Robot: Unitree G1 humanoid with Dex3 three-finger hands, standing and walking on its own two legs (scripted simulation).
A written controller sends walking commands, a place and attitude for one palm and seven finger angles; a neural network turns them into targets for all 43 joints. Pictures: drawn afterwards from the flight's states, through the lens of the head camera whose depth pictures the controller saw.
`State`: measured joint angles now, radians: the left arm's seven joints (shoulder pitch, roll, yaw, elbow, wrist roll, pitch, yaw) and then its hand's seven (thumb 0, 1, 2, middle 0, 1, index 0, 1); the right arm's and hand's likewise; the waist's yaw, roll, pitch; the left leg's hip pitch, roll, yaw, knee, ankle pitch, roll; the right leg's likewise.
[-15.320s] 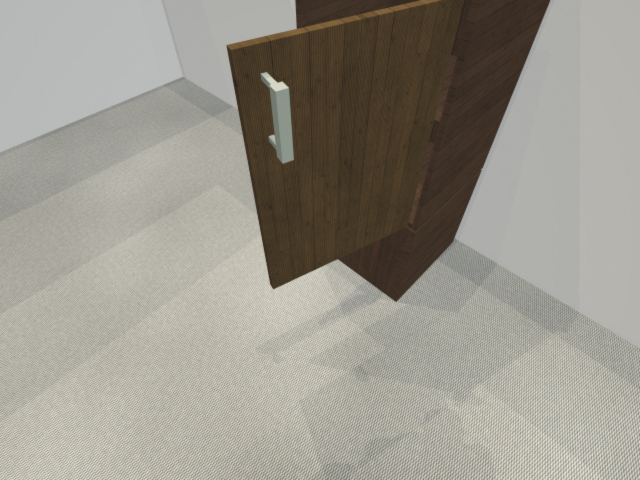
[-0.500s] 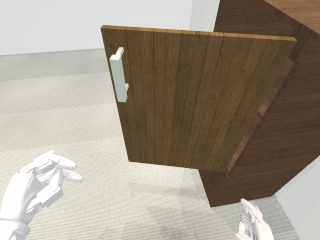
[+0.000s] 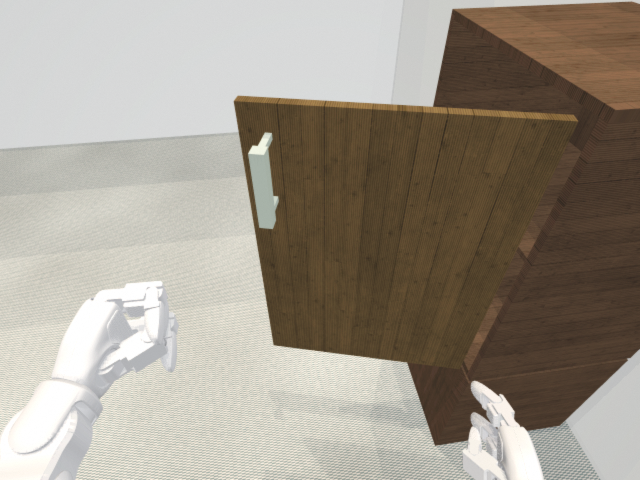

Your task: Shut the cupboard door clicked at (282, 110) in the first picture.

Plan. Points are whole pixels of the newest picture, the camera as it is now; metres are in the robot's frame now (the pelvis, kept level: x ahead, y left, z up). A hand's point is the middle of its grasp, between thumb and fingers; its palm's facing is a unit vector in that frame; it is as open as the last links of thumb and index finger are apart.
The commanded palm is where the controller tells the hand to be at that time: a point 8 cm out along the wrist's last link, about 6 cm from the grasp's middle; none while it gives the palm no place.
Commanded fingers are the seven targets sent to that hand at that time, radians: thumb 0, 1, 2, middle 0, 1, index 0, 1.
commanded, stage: raise the hand and make a fist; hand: left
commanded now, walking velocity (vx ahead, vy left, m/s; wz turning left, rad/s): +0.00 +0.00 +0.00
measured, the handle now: (267, 181) +0.47 +0.12 +0.16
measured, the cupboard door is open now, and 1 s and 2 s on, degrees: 74 74 74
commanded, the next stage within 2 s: bring the fist close to the handle in 0.54 s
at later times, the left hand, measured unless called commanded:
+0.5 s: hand (169, 327) +0.22 +0.17 +0.16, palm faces -0.01 -0.99 -0.10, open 3.1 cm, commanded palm +0.19 +0.22 +0.17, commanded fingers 0.00 0.90 0.90 -1.30 -1.50 -1.30 -1.50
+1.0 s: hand (207, 282) +0.28 +0.15 +0.16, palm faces -0.06 -1.00 -0.07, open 3.1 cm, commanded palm +0.25 +0.19 +0.17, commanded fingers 0.00 0.90 0.90 -1.30 -1.50 -1.30 -1.50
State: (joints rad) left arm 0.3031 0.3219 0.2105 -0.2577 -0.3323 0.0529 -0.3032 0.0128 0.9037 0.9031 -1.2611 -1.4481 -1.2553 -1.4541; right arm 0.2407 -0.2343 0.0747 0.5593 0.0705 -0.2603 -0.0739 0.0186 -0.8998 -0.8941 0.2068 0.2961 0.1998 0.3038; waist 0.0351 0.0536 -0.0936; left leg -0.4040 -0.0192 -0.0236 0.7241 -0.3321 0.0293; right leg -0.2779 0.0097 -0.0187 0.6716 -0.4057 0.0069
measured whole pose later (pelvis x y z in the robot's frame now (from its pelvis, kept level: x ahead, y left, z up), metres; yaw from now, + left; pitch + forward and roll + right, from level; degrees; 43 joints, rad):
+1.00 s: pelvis +0.01 -0.02 +0.01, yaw +0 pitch -1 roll +0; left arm 0.07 0.30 0.19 -0.13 -0.29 0.13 -0.24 0.01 0.90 0.90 -1.31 -1.50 -1.30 -1.50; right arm 0.22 -0.26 0.06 0.62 0.07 -0.25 -0.07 0.02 -0.90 -0.89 0.21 0.30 0.20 0.30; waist 0.02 0.05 -0.07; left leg -0.31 -0.01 -0.02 0.62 -0.30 0.00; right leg -0.20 0.02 -0.01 0.61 -0.39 -0.02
